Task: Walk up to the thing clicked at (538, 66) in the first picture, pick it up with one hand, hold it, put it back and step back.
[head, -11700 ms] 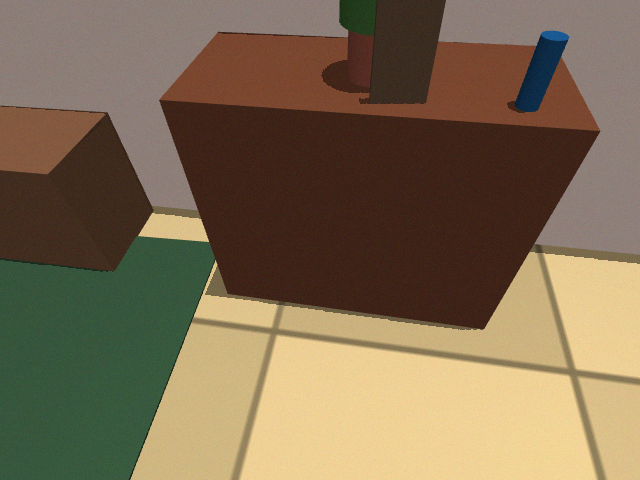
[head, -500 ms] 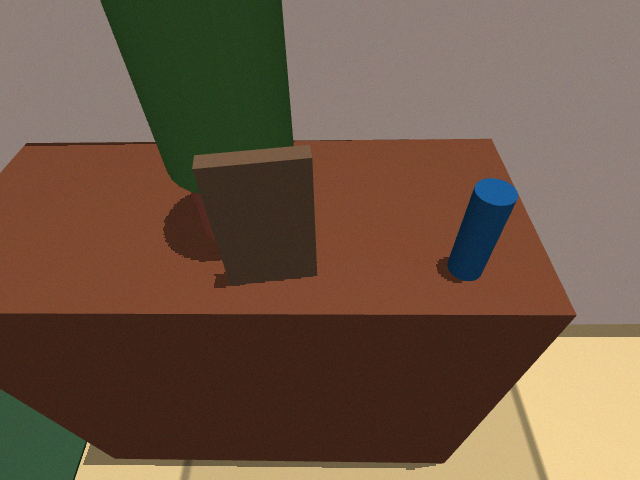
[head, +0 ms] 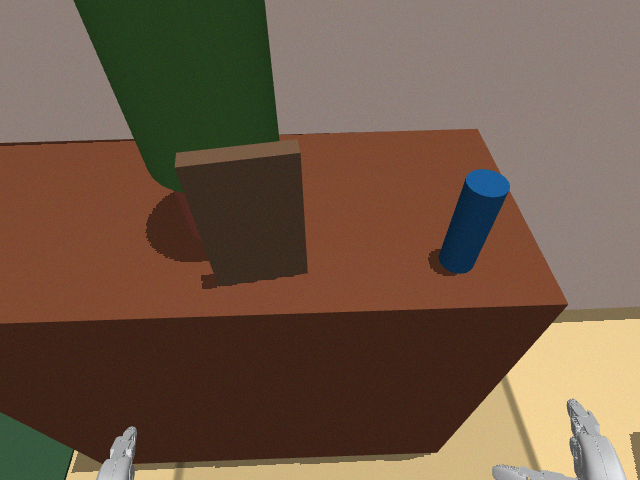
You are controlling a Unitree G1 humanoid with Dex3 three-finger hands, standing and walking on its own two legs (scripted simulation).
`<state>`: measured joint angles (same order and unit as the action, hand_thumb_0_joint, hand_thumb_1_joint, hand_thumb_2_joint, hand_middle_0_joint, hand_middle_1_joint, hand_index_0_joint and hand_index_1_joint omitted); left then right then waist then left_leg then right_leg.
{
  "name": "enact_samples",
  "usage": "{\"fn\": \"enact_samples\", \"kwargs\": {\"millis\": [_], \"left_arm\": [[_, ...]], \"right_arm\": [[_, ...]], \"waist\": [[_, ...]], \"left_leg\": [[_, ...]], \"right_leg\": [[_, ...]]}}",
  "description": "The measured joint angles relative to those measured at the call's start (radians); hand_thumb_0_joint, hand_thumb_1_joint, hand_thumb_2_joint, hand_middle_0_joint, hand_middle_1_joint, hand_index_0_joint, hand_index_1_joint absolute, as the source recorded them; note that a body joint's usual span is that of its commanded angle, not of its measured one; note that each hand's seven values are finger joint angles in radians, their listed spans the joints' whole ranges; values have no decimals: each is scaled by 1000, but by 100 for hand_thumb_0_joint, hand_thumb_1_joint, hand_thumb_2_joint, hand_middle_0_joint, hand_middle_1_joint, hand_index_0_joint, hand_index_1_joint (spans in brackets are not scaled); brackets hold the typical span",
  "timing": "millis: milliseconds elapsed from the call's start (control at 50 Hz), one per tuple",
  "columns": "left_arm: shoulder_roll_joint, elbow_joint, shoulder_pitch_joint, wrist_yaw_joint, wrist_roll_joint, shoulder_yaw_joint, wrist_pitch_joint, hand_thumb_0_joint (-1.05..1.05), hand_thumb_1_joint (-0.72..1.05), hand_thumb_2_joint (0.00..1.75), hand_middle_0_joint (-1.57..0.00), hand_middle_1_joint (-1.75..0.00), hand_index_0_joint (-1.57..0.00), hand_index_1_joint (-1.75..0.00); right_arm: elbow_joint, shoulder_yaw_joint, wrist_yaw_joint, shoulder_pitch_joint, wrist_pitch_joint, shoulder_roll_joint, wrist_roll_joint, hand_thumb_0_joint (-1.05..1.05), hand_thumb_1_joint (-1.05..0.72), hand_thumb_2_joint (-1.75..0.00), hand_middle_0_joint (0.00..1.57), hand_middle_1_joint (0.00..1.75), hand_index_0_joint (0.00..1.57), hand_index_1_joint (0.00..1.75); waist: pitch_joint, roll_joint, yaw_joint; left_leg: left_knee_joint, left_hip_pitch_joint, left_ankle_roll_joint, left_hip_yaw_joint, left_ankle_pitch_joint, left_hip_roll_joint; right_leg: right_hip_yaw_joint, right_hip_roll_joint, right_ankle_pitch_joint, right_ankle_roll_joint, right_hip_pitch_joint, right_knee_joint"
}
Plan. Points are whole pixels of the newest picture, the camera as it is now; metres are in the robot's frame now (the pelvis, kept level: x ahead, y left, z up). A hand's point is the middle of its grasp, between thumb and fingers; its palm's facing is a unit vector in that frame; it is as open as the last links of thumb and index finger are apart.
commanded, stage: rise first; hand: right
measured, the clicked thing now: (470, 225) +0.42 -0.18 +0.09
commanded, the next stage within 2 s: go down in 1.48 s
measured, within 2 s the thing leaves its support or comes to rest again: neither
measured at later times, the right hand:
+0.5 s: hand (594, 419) +0.19 -0.25 +0.06, palm faces +0.31 +0.87 -0.38, open 17.6 cm
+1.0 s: hand out of the picture +0.17 -0.24 +0.13, palm faces +0.34 +0.84 -0.42, open 17.7 cm
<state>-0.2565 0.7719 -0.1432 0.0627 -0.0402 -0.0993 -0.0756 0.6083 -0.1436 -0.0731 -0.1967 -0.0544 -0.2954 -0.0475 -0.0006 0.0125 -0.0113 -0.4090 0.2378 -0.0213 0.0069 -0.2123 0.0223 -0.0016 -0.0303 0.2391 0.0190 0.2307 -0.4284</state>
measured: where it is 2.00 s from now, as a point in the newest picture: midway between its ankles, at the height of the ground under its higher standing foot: outside the picture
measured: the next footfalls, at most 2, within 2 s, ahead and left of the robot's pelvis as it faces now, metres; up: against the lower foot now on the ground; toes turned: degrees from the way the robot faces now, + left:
none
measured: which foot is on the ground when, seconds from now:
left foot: down 0.00-1.00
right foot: down 0.00-1.00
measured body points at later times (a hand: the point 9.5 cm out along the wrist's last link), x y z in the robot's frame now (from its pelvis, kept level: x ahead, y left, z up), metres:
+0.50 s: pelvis +0.01 +0.00 +0.00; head +0.01 +0.02 +0.45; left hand +0.17 +0.27 -0.09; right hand +0.17 -0.29 +0.08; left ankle +0.00 +0.13 -0.74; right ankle -0.01 -0.13 -0.74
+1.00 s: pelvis -0.02 +0.00 +0.00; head -0.02 +0.03 +0.45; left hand +0.15 +0.26 -0.09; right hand +0.14 -0.28 +0.16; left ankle +0.00 +0.13 -0.74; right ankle -0.01 -0.13 -0.74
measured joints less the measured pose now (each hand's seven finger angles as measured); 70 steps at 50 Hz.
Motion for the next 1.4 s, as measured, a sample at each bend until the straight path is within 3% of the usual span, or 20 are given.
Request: {"fn": "enact_samples", "kwargs": {"millis": [200,340,520,840,1400], "left_arm": [[28,-153,-80,18,9,26,-3,0,-39,5,-6,-5,-6,-5],[25,-163,-97,-3,10,-15,0,-1,-49,3,-6,-5,-6,-4],[15,-137,-94,-10,18,-48,9,-1,-53,3,-5,-4,-5,-4],[41,-144,-98,-28,20,-55,-28,-1,-54,3,-5,-4,-5,-5],[38,-157,-106,-36,16,-75,-61,-1,-54,6,-6,-5,-5,-6]], "right_arm": [[-364,-15,-9,-143,-11,8,-3,0,40,-8,5,6,5,6],[-542,-55,20,-211,-42,6,-5,-1,54,-4,5,6,5,6],[-704,-89,37,-267,-91,-2,2,-1,58,-2,5,6,5,5],[-854,-142,58,-294,-188,-16,1,-2,59,-1,5,5,5,5],[-951,-196,73,-256,-283,-36,-2,-1,58,-3,6,5,6,5]], "waist": [[-5,21,-16],[-4,33,-22],[-34,34,-29],[-49,40,-37],[-61,41,-38]], "left_leg": [[4,-71,2,11,-22,4],[-2,-95,2,16,-33,8],[-9,-107,2,18,-30,10],[-11,-108,2,22,-11,15],[-9,-110,4,23,1,14]], "right_leg": [[9,4,9,3,-74,21],[14,7,13,3,-100,23],[17,9,6,3,-113,21],[21,14,-15,2,-112,20],[22,14,-28,3,-114,24]]}}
